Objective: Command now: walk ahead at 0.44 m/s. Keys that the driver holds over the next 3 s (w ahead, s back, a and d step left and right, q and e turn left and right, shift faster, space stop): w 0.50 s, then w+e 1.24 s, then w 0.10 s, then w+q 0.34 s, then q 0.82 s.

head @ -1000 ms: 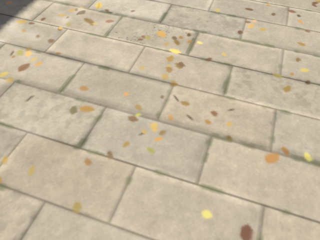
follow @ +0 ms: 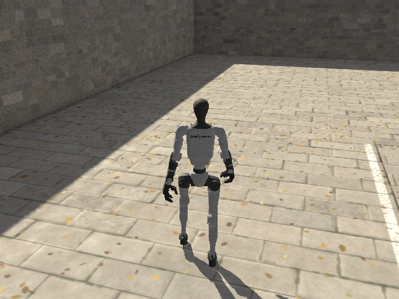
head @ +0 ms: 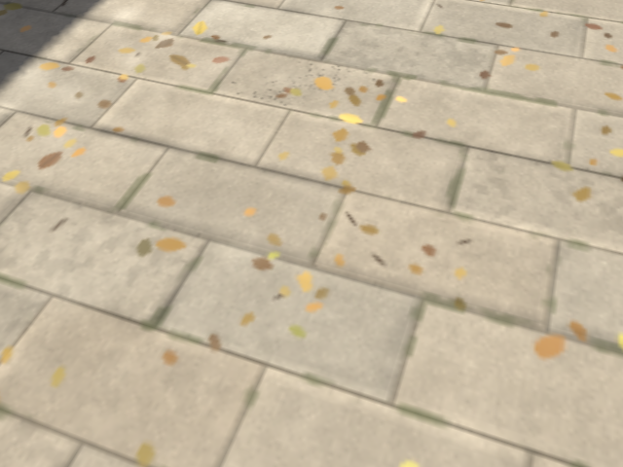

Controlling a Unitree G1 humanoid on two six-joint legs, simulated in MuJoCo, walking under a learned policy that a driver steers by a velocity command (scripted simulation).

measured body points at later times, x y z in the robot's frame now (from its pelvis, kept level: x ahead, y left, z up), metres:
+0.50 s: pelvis +0.27 +0.05 +0.01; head +0.28 +0.05 +0.46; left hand +0.42 +0.32 -0.10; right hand +0.28 -0.22 -0.14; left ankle +0.25 +0.13 -0.74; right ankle +0.42 -0.13 -0.67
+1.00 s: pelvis +0.56 -0.04 +0.01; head +0.59 -0.06 +0.46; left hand +0.67 +0.22 -0.11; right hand +0.67 -0.34 -0.11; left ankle +0.71 +0.13 -0.67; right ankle +0.55 -0.11 -0.74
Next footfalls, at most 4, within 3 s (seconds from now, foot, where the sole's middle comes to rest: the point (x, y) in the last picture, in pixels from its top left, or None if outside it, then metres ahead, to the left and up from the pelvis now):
0.18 left None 0.29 0.14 -0.78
0.74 right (405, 429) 0.59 -0.11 -0.78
1.24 left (348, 301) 0.92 0.02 -0.78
1.76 right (492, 272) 1.02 -0.36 -0.78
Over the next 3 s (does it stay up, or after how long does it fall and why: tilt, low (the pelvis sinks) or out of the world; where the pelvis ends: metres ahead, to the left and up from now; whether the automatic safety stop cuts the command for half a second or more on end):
stays up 1.32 -0.47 0.00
